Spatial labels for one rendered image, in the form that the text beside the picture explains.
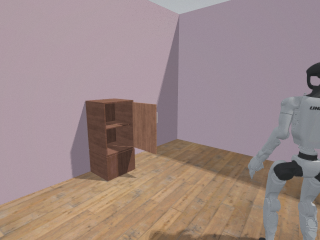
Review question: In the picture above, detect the cupboard door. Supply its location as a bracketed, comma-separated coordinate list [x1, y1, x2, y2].
[132, 102, 157, 154]

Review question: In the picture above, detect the robot left forearm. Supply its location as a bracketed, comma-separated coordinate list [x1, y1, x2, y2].
[256, 127, 281, 162]

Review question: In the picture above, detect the left robot hand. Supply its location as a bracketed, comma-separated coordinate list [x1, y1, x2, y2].
[248, 156, 264, 179]

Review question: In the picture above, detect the robot left thigh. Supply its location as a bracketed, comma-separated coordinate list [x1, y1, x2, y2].
[265, 160, 298, 213]

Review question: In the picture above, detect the right robot shin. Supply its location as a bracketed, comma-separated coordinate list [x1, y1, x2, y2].
[299, 203, 318, 240]

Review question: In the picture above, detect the robot left upper arm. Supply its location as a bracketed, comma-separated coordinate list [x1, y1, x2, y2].
[276, 96, 303, 140]

